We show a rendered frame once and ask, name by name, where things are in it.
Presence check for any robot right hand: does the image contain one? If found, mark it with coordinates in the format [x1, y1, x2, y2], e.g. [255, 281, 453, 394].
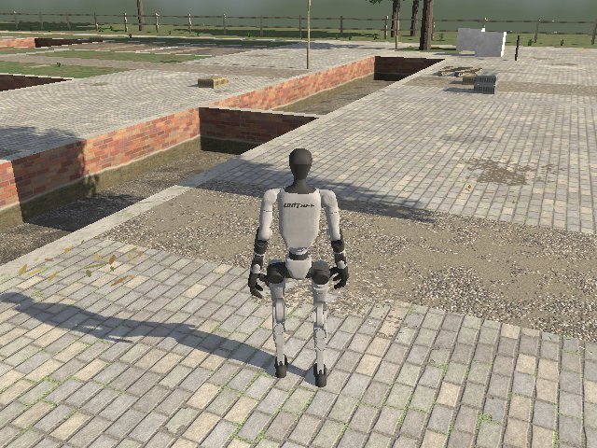
[329, 266, 349, 289]

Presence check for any right robot forearm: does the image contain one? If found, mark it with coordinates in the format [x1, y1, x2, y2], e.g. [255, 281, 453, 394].
[331, 228, 347, 269]

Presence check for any right robot shin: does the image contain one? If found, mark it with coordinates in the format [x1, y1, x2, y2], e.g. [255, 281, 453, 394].
[313, 311, 327, 374]

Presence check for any robot left hand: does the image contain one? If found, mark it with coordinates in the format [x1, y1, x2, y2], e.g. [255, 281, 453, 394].
[248, 271, 270, 299]

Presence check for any robot left upper arm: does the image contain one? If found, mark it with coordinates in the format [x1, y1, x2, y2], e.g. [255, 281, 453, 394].
[258, 189, 280, 241]

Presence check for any left robot foot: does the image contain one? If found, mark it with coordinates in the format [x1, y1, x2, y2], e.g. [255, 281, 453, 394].
[274, 355, 288, 378]

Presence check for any robot right upper arm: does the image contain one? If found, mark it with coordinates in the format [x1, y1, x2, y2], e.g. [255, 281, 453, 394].
[319, 189, 340, 241]

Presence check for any left robot forearm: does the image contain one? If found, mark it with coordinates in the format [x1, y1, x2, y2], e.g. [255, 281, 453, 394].
[250, 227, 268, 274]

